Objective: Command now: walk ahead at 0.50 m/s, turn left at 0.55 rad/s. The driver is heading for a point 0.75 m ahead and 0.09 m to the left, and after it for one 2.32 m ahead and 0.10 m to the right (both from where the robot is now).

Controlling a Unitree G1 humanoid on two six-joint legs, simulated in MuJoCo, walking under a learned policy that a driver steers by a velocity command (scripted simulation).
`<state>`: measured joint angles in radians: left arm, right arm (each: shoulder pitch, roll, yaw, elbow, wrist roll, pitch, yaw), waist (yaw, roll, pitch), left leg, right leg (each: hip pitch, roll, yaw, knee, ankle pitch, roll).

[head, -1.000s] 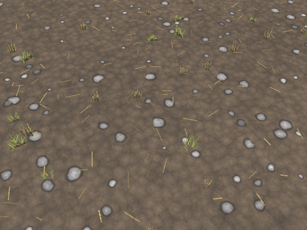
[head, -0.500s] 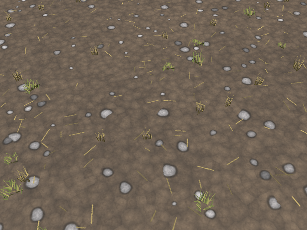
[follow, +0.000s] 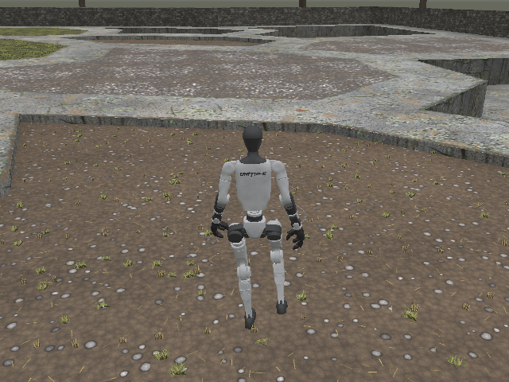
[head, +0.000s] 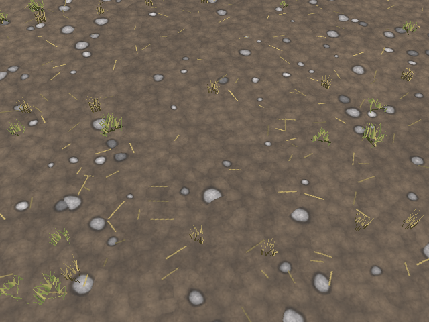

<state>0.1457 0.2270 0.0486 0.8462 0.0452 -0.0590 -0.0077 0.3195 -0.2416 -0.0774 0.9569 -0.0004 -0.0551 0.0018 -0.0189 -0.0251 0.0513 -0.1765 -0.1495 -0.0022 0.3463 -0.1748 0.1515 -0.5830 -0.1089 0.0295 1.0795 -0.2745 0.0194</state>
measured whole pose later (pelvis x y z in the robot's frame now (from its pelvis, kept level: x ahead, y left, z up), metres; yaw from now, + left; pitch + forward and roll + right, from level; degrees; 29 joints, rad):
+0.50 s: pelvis +0.28 -0.04 +0.00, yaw +17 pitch +1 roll -1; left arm 0.20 0.25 0.04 0.78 0.03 -0.07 0.01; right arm 0.30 -0.30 -0.08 0.83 -0.03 -0.02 0.02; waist -0.03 0.04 0.04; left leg -0.44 -0.03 -0.04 1.15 -0.34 0.07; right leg -0.26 0.02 -0.09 0.43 -0.18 -0.04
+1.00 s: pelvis +0.50 +0.09 +0.00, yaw +22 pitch +1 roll -1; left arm 0.32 0.25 0.04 0.87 0.02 -0.04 -0.02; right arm 0.25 -0.23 -0.03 0.84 -0.02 -0.07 0.01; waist 0.02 -0.03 0.02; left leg -0.23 -0.05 0.08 0.39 -0.18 0.09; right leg -0.43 -0.06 -0.02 1.08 -0.34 -0.04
